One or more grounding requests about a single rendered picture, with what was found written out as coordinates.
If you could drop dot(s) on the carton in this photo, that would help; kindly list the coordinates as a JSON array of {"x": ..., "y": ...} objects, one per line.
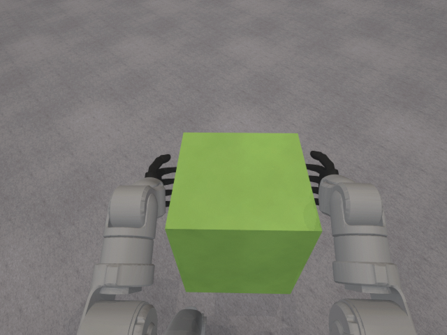
[{"x": 242, "y": 216}]

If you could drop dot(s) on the robot right upper arm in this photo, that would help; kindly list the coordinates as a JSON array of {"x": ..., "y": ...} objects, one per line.
[{"x": 368, "y": 317}]

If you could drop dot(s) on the right robot hand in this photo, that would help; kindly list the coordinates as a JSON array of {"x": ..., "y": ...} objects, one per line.
[{"x": 328, "y": 169}]

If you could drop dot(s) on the left robot hand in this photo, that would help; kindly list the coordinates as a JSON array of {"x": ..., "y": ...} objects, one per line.
[{"x": 157, "y": 173}]

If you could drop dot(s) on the left robot forearm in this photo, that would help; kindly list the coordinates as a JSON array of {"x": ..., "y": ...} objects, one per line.
[{"x": 130, "y": 227}]

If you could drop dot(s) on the right robot forearm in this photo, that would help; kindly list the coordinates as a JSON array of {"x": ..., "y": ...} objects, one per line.
[{"x": 362, "y": 253}]

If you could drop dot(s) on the left robot thigh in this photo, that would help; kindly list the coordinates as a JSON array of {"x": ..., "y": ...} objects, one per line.
[{"x": 187, "y": 322}]

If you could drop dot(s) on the robot left upper arm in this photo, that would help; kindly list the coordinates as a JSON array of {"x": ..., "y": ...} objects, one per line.
[{"x": 120, "y": 317}]

